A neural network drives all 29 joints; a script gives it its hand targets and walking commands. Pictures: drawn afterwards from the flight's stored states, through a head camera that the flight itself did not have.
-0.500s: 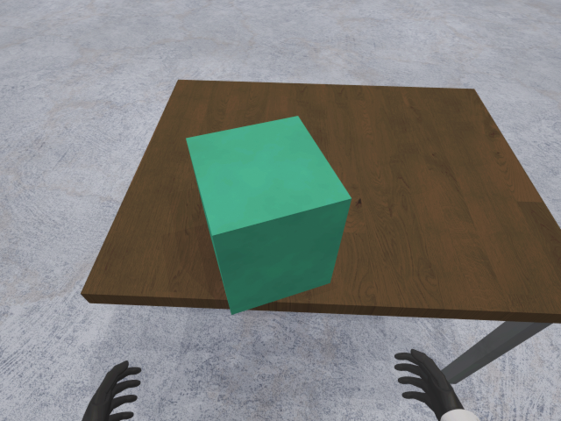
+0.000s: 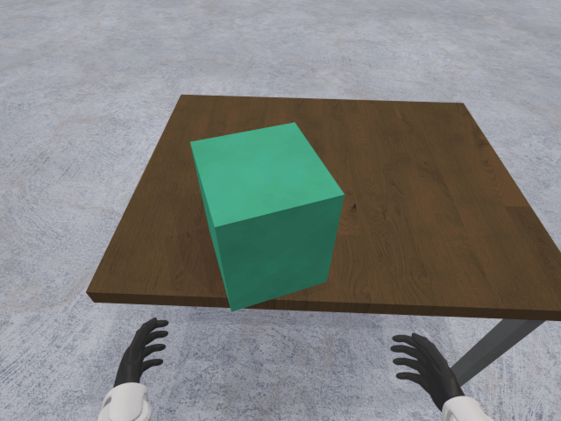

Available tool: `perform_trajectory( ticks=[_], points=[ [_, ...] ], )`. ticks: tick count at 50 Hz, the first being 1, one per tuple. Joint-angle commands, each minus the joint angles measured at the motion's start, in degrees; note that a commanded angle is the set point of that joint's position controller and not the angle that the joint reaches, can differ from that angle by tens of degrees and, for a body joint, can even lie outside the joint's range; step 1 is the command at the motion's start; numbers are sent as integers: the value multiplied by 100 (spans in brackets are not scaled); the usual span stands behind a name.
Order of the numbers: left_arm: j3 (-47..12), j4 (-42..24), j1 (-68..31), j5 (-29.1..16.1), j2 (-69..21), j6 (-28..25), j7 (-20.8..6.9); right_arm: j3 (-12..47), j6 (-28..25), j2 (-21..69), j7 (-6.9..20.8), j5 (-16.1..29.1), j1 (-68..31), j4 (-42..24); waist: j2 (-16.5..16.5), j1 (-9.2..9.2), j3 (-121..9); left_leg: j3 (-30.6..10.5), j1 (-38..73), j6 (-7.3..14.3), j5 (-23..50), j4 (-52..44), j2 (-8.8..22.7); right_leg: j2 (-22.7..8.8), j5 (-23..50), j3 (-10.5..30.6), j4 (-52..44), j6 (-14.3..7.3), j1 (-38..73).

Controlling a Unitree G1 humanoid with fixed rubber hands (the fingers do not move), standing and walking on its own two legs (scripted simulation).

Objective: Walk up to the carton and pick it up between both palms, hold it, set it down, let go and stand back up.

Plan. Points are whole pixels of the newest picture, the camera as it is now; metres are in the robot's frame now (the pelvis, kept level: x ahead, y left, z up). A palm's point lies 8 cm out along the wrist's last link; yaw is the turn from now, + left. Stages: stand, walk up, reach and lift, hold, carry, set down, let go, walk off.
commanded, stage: reach and lift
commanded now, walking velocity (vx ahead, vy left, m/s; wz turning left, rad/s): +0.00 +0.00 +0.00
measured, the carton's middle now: (263, 216) +0.47 +0.04 -0.01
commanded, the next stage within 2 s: none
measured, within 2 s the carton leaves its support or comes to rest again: neither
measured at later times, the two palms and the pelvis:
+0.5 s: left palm (162, 348) +0.22 +0.17 +0.00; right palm (457, 342) +0.24 -0.25 -0.02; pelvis +0.03 +0.00 +0.00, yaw +0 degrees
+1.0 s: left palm (172, 296) +0.28 +0.17 +0.02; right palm (452, 307) +0.28 -0.25 +0.01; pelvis +0.03 +0.00 +0.00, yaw +0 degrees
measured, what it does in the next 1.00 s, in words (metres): stands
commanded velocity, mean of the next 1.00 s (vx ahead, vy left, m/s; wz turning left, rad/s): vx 0.00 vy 0.00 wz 0.00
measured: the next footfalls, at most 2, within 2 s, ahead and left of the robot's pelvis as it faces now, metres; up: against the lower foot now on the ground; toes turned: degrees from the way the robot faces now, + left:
none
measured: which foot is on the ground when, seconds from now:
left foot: down 0.00-1.00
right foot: down 0.00-1.00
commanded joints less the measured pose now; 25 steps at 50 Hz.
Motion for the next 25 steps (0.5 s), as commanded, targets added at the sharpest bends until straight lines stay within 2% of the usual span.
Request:
perform_trajectory(
  ticks=[1,2,3,4,6,7,9,10,12,13,14,16,17,19,20,21,23,24,25],
  points=[
    [-19,-1492,-564,-562,-445,-273,267,-661,-311,-1929,73,966,-722,-1228,-411,309,-831,182,-181,213,-958,-1353,-120,-78,-666,-125,-819,-8,173],
    [-50,-1575,-634,-604,-511,-341,265,-551,-394,-1790,68,1003,-759,-1496,-526,324,-977,258,-140,212,-771,-1223,-168,-85,-630,-104,-827,16,141],
    [-88,-1595,-549,-612,-608,-358,265,-456,-451,-1801,85,1088,-728,-1498,-583,382,-1012,274,-48,218,-505,-1168,-175,-71,-480,-97,-814,24,62],
    [-98,-1746,-490,-565,-623,-414,277,-437,-500,-1870,94,1146,-672,-1640,-524,395,-1083,273,35,174,-242,-1153,-186,-77,-201,-95,-801,3,162],
    [-57,-1867,-364,-394,-750,-469,315,-375,-575,-2008,154,1305,-516,-1418,-455,377,-1133,232,241,108,-7,-1095,-179,14,-26,-145,-756,-13,131],
    [-83,-2107,-329,-386,-772,-535,343,-314,-627,-1945,136,1350,-525,-1478,-435,467,-1233,282,310,73,317,-984,-209,13,157,-149,-721,-12,127],
    [-150,-2133,-197,-351,-927,-580,345,-151,-700,-1906,146,1496,-439,-1445,-571,440,-1328,257,573,26,875,-816,-232,35,507,-105,-751,-27,37],
    [-118,-2191,-18,-258,-962,-633,343,-47,-767,-1917,167,1573,-301,-1381,-456,457,-1251,258,673,-12,1117,-798,-244,51,680,-114,-768,-37,88],
    [-120,-2405,30,-207,-1046,-713,375,19,-870,-2036,165,1687,-317,-1604,-605,533,-1334,273,712,-35,1419,-678,-286,69,838,-119,-745,-41,37],
    [-119,-2462,108,-127,-1071,-759,375,171,-917,-1950,166,1767,-199,-1497,-498,502,-1422,266,826,-54,1625,-618,-290,66,1023,-105,-739,-40,104],
    [-146,-2578,221,-104,-1090,-827,386,154,-1000,-2064,166,1784,-176,-1687,-600,527,-1517,231,795,-66,1822,-577,-318,85,1258,-124,-720,-48,167],
    [-141,-2570,278,-48,-1141,-938,378,291,-1122,-2018,165,1817,-149,-1735,-727,531,-1432,250,796,-48,1840,-550,-330,82,1415,-111,-703,-8,252],
    [-80,-2757,189,13,-1109,-1002,410,365,-1178,-2043,163,1897,-112,-1754,-594,546,-1565,260,819,-70,2023,-511,-353,74,1620,-77,-635,-8,299],
    [-83,-2809,292,48,-1125,-1004,444,441,-1222,-2126,154,2029,-118,-1747,-613,596,-1513,266,637,-59,2050,-490,-396,89,1729,-33,-619,-1,387],
    [-147,-2827,451,7,-1163,-1046,430,475,-1290,-2131,164,2043,13,-1762,-706,531,-1519,249,646,-42,2114,-473,-379,103,1952,-47,-582,-2,416],
    [-198,-2810,340,-14,-1165,-1029,447,451,-1276,-2185,135,2042,-90,-1787,-673,556,-1517,232,669,-22,2028,-490,-386,92,1837,-20,-637,-5,383],
    [-234,-2652,91,-21,-1219,-947,454,510,-1173,-2160,173,2039,-317,-1685,-724,524,-1279,187,627,41,1482,-613,-334,95,1073,-18,-749,-48,116],
    [-252,-2673,-38,27,-1219,-863,475,478,-1095,-2159,181,2006,-413,-1596,-608,473,-1280,191,693,19,1353,-672,-309,105,852,-40,-802,-85,49],
    [-268,-2632,-287,-32,-1213,-791,504,472,-1021,-2179,204,2039,-685,-1571,-585,507,-1149,175,604,30,1111,-718,-295,71,519,-1,-838,-109,-54]
  ],
)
